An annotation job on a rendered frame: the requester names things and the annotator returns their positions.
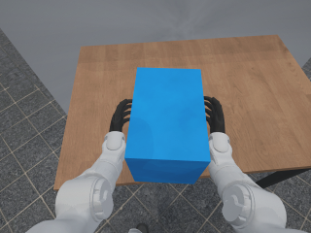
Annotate table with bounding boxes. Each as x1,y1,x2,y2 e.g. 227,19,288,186
53,34,311,191

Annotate robot left forearm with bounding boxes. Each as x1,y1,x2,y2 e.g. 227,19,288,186
54,131,126,215

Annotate robot right forearm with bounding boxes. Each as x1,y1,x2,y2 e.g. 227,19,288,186
208,132,287,219

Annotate carton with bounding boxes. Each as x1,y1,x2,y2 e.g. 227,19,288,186
124,67,211,184

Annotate robot left upper arm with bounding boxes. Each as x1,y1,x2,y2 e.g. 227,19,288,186
25,177,114,233

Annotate robot left foot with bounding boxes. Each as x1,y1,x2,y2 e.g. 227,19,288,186
136,222,149,233

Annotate robot left hand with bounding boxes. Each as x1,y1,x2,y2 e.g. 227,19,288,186
109,99,133,132

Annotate robot right hand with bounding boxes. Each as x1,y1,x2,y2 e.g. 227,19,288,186
203,96,225,134

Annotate robot right upper arm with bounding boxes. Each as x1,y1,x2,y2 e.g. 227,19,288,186
222,183,308,233

